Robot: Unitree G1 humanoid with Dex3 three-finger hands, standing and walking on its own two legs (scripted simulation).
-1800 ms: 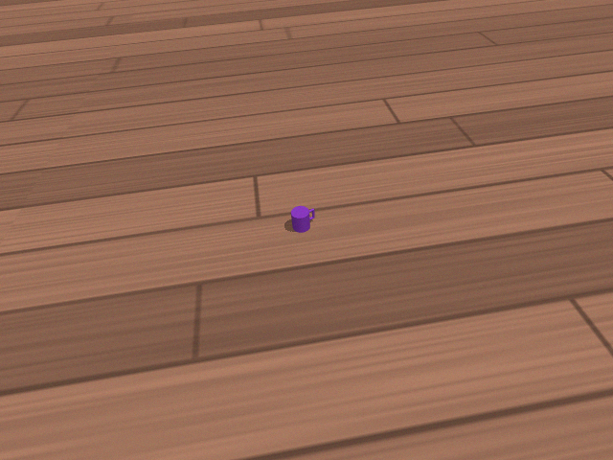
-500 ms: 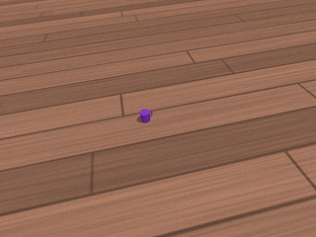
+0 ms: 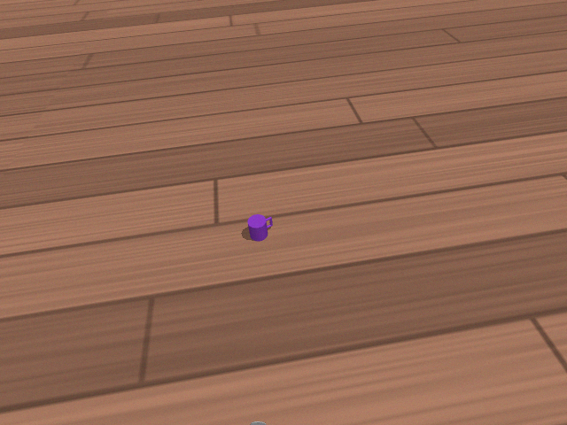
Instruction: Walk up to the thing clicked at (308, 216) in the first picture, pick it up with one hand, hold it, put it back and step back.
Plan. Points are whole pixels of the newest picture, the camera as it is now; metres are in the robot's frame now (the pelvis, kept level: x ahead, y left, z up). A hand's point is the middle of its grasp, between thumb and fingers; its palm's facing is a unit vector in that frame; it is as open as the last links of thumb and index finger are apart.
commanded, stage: walk up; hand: left
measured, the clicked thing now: (261, 226) +1.11 +0.26 -0.72
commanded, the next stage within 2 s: none
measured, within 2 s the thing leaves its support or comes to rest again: neither
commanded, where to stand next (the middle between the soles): +0.70 +0.05 m, yaw -2 degrees
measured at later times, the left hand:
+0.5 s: hand (178, 320) +0.35 +0.28 -0.13, palm faces -0.09 -0.90 -0.43, open 7.4 cm
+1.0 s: hand (176, 288) +0.43 +0.31 -0.16, palm faces -0.01 -0.92 -0.39, open 7.4 cm
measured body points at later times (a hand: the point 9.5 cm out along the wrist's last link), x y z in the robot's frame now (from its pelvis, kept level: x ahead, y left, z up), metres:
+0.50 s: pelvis +0.24 -0.01 -0.02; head +0.25 -0.03 +0.43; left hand +0.35 +0.32 -0.10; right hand +0.26 -0.33 -0.15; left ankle +0.16 +0.14 -0.73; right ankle +0.35 -0.12 -0.74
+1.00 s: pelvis +0.43 +0.02 -0.02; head +0.45 +0.04 +0.43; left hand +0.43 +0.36 -0.13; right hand +0.53 -0.30 -0.11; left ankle +0.52 +0.14 -0.74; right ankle +0.35 -0.12 -0.73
